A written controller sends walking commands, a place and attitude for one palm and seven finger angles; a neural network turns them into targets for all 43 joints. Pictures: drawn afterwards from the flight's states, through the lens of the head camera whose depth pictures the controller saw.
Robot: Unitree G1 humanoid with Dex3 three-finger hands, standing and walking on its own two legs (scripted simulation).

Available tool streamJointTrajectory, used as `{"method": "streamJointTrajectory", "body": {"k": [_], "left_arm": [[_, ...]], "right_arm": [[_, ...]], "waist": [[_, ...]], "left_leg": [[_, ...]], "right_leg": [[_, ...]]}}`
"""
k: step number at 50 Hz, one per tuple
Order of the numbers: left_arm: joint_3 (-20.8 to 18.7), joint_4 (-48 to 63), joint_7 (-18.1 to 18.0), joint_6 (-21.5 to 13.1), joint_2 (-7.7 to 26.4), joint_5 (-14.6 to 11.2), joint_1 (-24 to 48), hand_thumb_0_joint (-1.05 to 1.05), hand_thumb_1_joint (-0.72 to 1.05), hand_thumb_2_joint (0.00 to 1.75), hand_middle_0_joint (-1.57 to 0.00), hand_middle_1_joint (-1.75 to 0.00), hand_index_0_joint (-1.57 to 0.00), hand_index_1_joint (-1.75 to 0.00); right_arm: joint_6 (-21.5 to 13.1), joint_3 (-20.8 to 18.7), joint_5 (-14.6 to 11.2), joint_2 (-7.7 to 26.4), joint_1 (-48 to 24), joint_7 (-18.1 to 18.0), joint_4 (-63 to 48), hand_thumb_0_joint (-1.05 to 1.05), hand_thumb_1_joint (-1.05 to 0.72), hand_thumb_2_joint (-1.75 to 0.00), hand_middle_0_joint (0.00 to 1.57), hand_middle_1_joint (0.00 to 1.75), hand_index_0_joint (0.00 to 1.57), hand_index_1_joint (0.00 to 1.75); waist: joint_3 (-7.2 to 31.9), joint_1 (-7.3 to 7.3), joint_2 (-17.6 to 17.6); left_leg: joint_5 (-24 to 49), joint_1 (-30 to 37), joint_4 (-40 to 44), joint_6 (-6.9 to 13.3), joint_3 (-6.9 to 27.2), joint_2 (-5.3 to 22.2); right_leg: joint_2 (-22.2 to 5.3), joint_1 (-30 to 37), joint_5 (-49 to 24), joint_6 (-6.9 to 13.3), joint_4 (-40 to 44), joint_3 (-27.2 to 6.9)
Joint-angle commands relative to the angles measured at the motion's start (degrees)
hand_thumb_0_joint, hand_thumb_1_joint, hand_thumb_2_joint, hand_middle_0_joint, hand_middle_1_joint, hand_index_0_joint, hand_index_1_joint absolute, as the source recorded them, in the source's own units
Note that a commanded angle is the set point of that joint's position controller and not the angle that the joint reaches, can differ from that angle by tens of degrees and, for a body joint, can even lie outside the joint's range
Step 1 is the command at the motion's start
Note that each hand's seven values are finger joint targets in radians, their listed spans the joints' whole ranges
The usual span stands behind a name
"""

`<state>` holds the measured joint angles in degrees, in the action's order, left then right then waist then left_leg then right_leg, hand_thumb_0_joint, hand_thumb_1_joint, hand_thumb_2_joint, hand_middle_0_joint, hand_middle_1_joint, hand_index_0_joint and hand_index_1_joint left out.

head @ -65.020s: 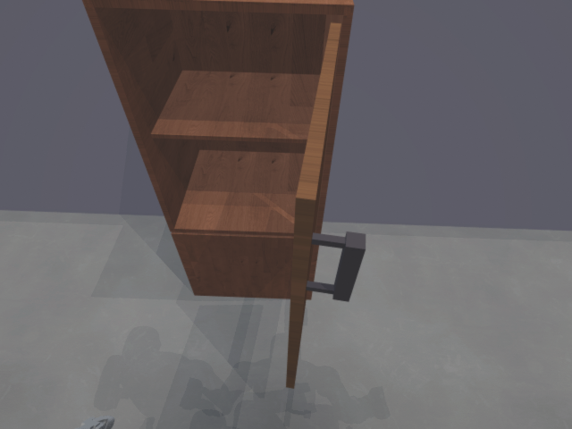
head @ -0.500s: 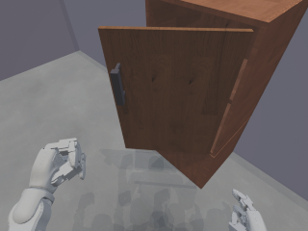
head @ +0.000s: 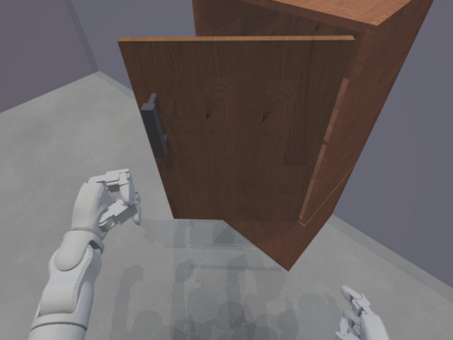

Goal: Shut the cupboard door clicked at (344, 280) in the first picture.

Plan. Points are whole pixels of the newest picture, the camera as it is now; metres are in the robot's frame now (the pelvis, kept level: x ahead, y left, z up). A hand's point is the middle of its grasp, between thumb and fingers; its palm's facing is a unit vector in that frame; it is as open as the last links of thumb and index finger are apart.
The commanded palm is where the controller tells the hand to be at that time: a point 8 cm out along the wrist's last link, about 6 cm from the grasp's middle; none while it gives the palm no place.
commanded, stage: bring the fist close to the handle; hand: left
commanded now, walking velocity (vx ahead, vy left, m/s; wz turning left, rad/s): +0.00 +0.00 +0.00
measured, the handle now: (157, 125) +0.51 +0.18 +0.10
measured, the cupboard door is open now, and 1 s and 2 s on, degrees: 40 40 28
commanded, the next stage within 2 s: push the door shut along its arc in 0.94 s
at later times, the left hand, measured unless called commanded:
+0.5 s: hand (150, 161) +0.39 +0.17 +0.12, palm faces +0.02 -1.00 -0.02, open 3.1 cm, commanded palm +0.38 +0.21 +0.11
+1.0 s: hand (159, 158) +0.41 +0.15 +0.11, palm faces +0.03 -1.00 -0.01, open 3.1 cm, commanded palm +0.38 +0.20 +0.11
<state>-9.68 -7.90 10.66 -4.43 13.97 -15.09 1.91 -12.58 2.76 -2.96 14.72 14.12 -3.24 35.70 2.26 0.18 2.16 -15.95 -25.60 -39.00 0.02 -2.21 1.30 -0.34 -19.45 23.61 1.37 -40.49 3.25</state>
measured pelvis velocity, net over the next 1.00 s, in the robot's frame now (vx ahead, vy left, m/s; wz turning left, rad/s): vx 0.00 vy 0.01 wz -0.02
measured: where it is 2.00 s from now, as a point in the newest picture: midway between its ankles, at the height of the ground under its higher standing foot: outside the picture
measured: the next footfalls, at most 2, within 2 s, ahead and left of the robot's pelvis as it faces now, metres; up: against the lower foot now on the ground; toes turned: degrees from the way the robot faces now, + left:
none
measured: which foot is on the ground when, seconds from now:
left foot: down 0.00-1.00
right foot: down 0.00-1.00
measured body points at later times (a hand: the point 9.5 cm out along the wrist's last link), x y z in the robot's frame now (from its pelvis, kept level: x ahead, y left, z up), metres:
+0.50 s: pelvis +0.00 +0.00 +0.00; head +0.02 -0.01 +0.45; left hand +0.39 +0.22 +0.12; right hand +0.13 -0.25 -0.11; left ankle +0.04 +0.12 -0.72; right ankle -0.03 -0.10 -0.72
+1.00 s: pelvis +0.00 +0.01 +0.00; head +0.02 -0.01 +0.45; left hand +0.40 +0.21 +0.11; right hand +0.08 -0.25 -0.12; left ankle +0.04 +0.12 -0.72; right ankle -0.03 -0.10 -0.72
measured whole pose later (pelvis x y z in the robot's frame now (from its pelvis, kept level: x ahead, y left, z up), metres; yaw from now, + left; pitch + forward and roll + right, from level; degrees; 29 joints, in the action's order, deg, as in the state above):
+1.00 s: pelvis +0.00 +0.01 +0.00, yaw -1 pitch +6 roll +0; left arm -11.7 -40.1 4.9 -13.7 13.5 -9.7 29.1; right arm -4.0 0.4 -2.7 14.9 18.6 -1.2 38.5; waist 3.3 -2.4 2.0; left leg -16.1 -29.8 -40.3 0.5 -3.3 2.1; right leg 0.4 -23.9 22.8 1.0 -41.1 2.0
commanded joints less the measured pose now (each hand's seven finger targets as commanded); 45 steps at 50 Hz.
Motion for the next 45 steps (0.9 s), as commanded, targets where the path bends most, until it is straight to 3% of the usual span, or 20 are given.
{"method": "streamJointTrajectory", "body": {"k": [1, 3, 4, 8, 11, 13, 14, 16, 17, 19, 23, 27, 30, 31, 33, 34, 38, 39, 42, 45], "left_arm": [[-3.1, 12.2, -2.0, -6.4, 7.3, 0.1, 15.0, 0.0, 0.9, 0.9, -1.3, -1.5, -1.3, -1.5], [-1.6, 7.9, -1.6, -6.0, 7.0, 0.9, 18.0, 0.0, 0.9, 0.9, -1.3, -1.5, -1.3, -1.5], [-1.9, 5.7, -1.5, -5.5, 7.4, 1.2, 17.1, 0.0, 0.9, 0.9, -1.3, -1.5, -1.3, -1.5], [0.4, 4.9, -1.0, -4.1, 5.9, 1.2, 24.7, 0.0, 0.9, 0.9, -1.3, -1.5, -1.3, -1.5], [-2.9, 3.9, -2.9, -5.0, 9.1, 1.2, 31.2, 0.0, 0.9, 0.9, -1.3, -1.5, -1.3, -1.5], [-2.6, 4.0, -4.1, -6.8, 9.3, 2.0, 36.7, 0.0, 0.9, 0.9, -1.3, -1.5, -1.3, -1.5], [-4.7, 2.7, -4.9, -7.5, 11.7, 2.3, 36.7, 0.0, 0.9, 0.9, -1.3, -1.5, -1.3, -1.5], [-4.4, -0.2, -5.5, -8.6, 11.0, 2.7, 38.3, 0.0, 0.9, 0.9, -1.3, -1.5, -1.3, -1.5], [-3.6, -1.5, -5.4, -9.0, 10.5, 3.1, 39.6, 0.0, 0.9, 0.9, -1.3, -1.5, -1.3, -1.5], [-3.9, -7.7, -5.0, -8.2, 10.6, 3.3, 37.9, 0.0, 0.9, 0.9, -1.3, -1.5, -1.3, -1.5], [-2.6, -18.7, -3.4, -5.8, 9.5, 3.0, 44.1, 0.0, 0.9, 0.9, -1.3, -1.5, -1.3, -1.5], [-2.1, -20.4, -3.6, -7.5, 9.3, 3.2, 53.8, 0.0, 0.9, 0.9, -1.3, -1.5, -1.3, -1.5], [-4.9, -18.1, -4.7, -11.3, 11.5, 3.5, 52.5, 0.0, 0.9, 0.9, -1.3, -1.5, -1.3, -1.5], [-3.7, -17.6, -4.7, -12.4, 9.9, 3.6, 52.3, 0.0, 0.9, 0.9, -1.3, -1.5, -1.3, -1.5], [-5.4, -17.6, -5.3, -13.8, 11.7, 4.1, 51.1, 0.0, 0.9, 0.9, -1.3, -1.5, -1.3, -1.5], [-6.4, -19.6, -5.5, -13.7, 13.1, 4.8, 48.9, 0.0, 0.9, 0.9, -1.3, -1.5, -1.3, -1.5], [-3.7, -20.8, -5.6, -12.5, 10.0, 5.2, 49.4, 0.0, 0.9, 0.9, -1.3, -1.5, -1.3, -1.5], [-5.1, -20.4, -5.7, -12.3, 11.4, 5.1, 49.2, 0.0, 0.9, 0.9, -1.3, -1.5, -1.3, -1.5], [-3.0, -19.5, -5.6, -11.9, 8.8, 4.4, 51.5, 0.0, 0.9, 0.9, -1.3, -1.5, -1.3, -1.5], [-5.1, -18.3, -5.9, -12.9, 11.4, 4.2, 51.1, 0.0, 0.9, 0.9, -1.3, -1.5, -1.3, -1.5]], "right_arm": [[-2.5, -2.9, 0.0, 5.9, -4.9, 0.4, -8.5, 0.0, -0.9, -0.9, 0.2, 0.3, 0.2, 0.3], [-1.9, -3.3, -0.2, 6.4, -3.9, 0.5, -7.6, 0.0, -0.9, -0.9, 0.2, 0.3, 0.2, 0.3], [-1.6, -3.5, -0.2, 6.8, -3.5, 0.5, -7.5, 0.0, -0.9, -0.9, 0.2, 0.3, 0.2, 0.3], [-0.5, -3.8, -0.5, 7.1, -3.4, 0.1, -7.5, 0.0, -0.9, -0.9, 0.2, 0.3, 0.2, 0.3], [0.2, -3.7, -0.2, 7.1, -3.2, -0.3, -6.7, 0.0, -0.9, -0.9, 0.2, 0.3, 0.2, 0.3], [0.6, -3.7, 0.1, 6.9, -3.1, -0.2, -6.0, 0.0, -0.9, -0.9, 0.2, 0.3, 0.2, 0.3], [0.8, -3.8, 0.4, 7.1, -2.6, -0.2, -5.6, 0.0, -0.9, -0.9, 0.2, 0.3, 0.2, 0.3], [1.3, -3.8, 0.4, 6.8, -2.5, -0.1, -5.2, 0.0, -0.9, -0.9, 0.2, 0.3, 0.2, 0.3], [1.5, -3.8, 0.4, 6.8, -2.3, 0.1, -4.8, 0.0, -0.9, -0.9, 0.2, 0.3, 0.2, 0.3], [2.3, -4.0, 0.3, 7.2, -1.3, 0.3, -4.3, 0.0, -0.9, -0.9, 0.2, 0.3, 0.2, 0.3], [4.0, -4.0, -0.3, 7.7, -0.2, 0.3, -3.8, 0.0, -0.9, -0.9, 0.2, 0.3, 0.2, 0.3], [4.7, -4.5, -0.2, 7.9, 1.2, 0.3, -3.7, 0.0, -0.9, -0.9, 0.2, 0.3, 0.2, 0.3], [4.7, -5.0, 0.5, 8.0, 2.4, 0.9, -4.0, 0.0, -0.9, -0.9, 0.2, 0.3, 0.2, 0.3], [4.7, -5.0, 0.5, 7.8, 2.5, 1.2, -4.2, 0.0, -0.9, -0.9, 0.2, 0.3, 0.2, 0.3], [4.9, -5.3, 0.7, 7.9, 3.1, 1.4, -3.8, 0.0, -0.9, -0.9, 0.2, 0.3, 0.2, 0.3], [5.2, -5.4, 0.8, 8.2, 3.7, 1.5, -3.6, 0.0, -0.9, -0.9, 0.2, 0.3, 0.2, 0.3], [6.0, -5.4, 0.3, 7.9, 3.5, 1.9, -4.0, 0.0, -0.9, -0.9, 0.2, 0.3, 0.2, 0.3], [6.2, -5.6, 0.3, 8.2, 3.5, 1.7, -4.2, 0.0, -0.9, -0.9, 0.2, 0.3, 0.2, 0.3], [6.3, -5.5, 0.1, 7.8, 3.1, 1.5, -4.4, 0.0, -0.9, -0.9, 0.2, 0.3, 0.2, 0.3], [6.3, -5.5, 0.3, 8.0, 3.3, 1.3, -4.3, 0.0, -0.9, -0.9, 0.2, 0.3, 0.2, 0.3]], "waist": [[13.2, 1.2, 1.2], [10.0, -0.19, -0.4], [9.2, -0.21, -4.0], [11.2, -1.1, -2.6], [13.4, -1.21, -3.4], [15.6, -1.42, -0.8], [16.2, -1.15, -2.5], [17.3, -1.03, -0.9], [17.6, -1.34, 0.9], [16.6, -1.3, -1.6], [11.3, -2.64, -4.0], [14.9, -3.58, -2.7], [21.6, -1.83, -1.1], [22.7, -1.73, -0.7], [23.4, -1.43, -0.6], [22.1, -1.13, -0.7], [17.5, -2.22, -2.0], [17.5, -1.65, -2.2], [16.9, -2.61, -2.6], [18.0, -2.08, -3.2]], "left_leg": [[12.8, 12.4, 3.2, 1.5, 1.7, -1.3], [10.3, 11.3, 3.4, 1.5, 1.8, -1.1], [9.9, 10.4, 3.2, 1.8, 1.9, -1.0], [8.8, 11.6, 3.5, 1.8, 2.0, -1.2], [8.9, 12.2, 3.3, 1.8, 2.2, -1.2], [10.1, 13.5, 3.0, 1.6, 2.2, -1.2], [10.6, 13.4, 2.7, 1.7, 2.3, -0.9], [11.6, 13.6, 2.6, 1.6, 2.1, -1.0], [11.9, 14.0, 2.6, 1.4, 2.1, -0.9], [11.9, 12.7, 2.3, 1.5, 1.9, -0.9], [7.8, 8.6, 2.7, 1.5, 2.0, -1.0], [8.3, 10.3, 1.9, 1.6, 2.3, -1.0], [11.9, 13.0, 1.3, 1.4, 2.7, -0.9], [13.0, 13.7, 1.1, 1.3, 2.6, -0.9], [14.1, 13.4, 0.7, 1.3, 2.3, -0.8], [13.9, 12.6, 0.7, 1.4, 2.2, -0.8], [10.6, 10.1, 1.7, 1.6, 1.6, -0.7], [10.5, 10.0, 1.8, 1.7, 1.7, -0.8], [9.2, 10.6, 2.1, 1.9, 1.4, -0.7], [9.6, 10.6, 2.2, 1.9, 1.4, -0.7]], "right_leg": [[0.6, -0.8, -23.5, -1.0, 5.8, -1.8], [0.8, -3.1, -20.9, -1.2, 6.6, -1.8], [0.7, -2.9, -20.8, -1.5, 7.2, -2.1], [0.8, -3.5, -19.2, -1.3, 7.4, -1.9], [0.7, -3.1, -19.1, -1.4, 7.4, -2.2], [0.8, -3.0, -19.8, -1.0, 6.5, -2.1], [0.8, -2.6, -20.1, -1.1, 6.5, -2.3], [0.9, -2.2, -21.4, -0.9, 6.0, -2.3], [0.8, -2.7, -21.5, -0.8, 5.7, -2.2], [1.0, -2.7, -22.2, -1.0, 6.1, -2.2], [0.8, -5.5, -18.9, -1.2, 7.4, -2.3], [1.0, -6.5, -18.7, -1.0, 6.9, -2.3], [1.4, -4.3, -21.3, -0.6, 4.9, -2.0], [1.5, -4.2, -22.2, -0.5, 4.4, -1.9], [1.7, -3.9, -23.7, -0.6, 3.8, -2.0], [1.9, -4.2, -23.2, -0.6, 3.8, -1.9], [1.9, -5.7, -20.9, -0.9, 5.0, -2.0], [2.0, -5.1, -20.5, -0.8, 5.3, -2.0], [2.1, -5.8, -19.7, -1.0, 6.1, -2.1], [2.1, -4.5, -20.1, -1.0, 5.9, -2.4]]}}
